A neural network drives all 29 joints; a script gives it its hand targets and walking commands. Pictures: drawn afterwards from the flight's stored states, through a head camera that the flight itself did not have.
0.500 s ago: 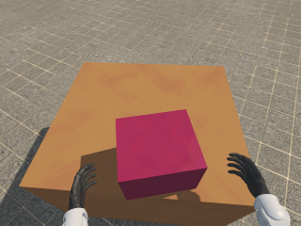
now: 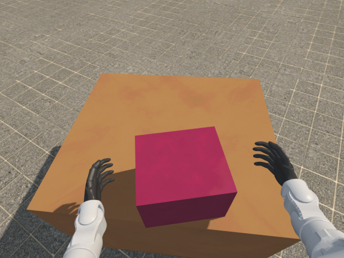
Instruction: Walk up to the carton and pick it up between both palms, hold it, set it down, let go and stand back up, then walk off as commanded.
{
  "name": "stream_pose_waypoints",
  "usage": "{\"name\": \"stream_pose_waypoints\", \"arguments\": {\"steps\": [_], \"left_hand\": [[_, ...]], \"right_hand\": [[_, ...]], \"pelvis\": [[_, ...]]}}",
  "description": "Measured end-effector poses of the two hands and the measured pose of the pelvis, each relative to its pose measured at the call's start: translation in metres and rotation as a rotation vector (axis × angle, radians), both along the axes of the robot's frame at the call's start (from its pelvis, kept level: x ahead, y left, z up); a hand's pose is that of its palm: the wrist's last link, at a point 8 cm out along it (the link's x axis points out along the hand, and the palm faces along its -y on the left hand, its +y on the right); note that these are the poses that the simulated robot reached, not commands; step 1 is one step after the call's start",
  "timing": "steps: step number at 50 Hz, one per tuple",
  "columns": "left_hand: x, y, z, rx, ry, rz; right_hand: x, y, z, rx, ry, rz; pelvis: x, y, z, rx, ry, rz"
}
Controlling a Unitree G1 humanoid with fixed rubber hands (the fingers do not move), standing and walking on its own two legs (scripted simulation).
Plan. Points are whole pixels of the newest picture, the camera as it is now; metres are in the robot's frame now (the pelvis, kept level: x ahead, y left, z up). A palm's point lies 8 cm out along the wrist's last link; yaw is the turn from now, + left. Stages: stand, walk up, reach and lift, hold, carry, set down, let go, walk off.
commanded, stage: reach and lift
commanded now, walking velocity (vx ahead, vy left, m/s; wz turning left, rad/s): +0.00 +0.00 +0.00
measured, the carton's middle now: (180, 176) +0.38 +0.04 -0.12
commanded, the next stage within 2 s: none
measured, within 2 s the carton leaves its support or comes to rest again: neither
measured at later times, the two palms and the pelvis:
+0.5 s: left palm (92, 165) +0.32 +0.26 +0.02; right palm (267, 137) +0.43 -0.18 +0.05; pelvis +0.00 +0.00 +0.00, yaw +1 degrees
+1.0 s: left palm (106, 177) +0.33 +0.24 -0.05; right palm (254, 149) +0.44 -0.16 -0.02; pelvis -0.02 +0.00 -0.03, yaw +0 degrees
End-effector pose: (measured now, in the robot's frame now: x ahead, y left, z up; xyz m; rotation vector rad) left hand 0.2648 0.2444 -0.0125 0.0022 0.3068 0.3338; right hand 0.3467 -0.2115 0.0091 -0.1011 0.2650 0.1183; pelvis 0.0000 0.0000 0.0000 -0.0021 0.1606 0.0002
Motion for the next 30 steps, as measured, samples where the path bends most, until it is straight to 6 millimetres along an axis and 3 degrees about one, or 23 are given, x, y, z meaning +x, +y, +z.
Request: {"name": "stream_pose_waypoints", "arguments": {"steps": [30], "left_hand": [[0.071, 0.016, 0.038, 0.006, -0.016, 0.018]], "right_hand": [[0.092, 0.037, 0.046, -0.009, -0.014, 0.006]], "pelvis": [[-0.004, -0.005, -0.004, -0.005, 0.142, 0.016]]}}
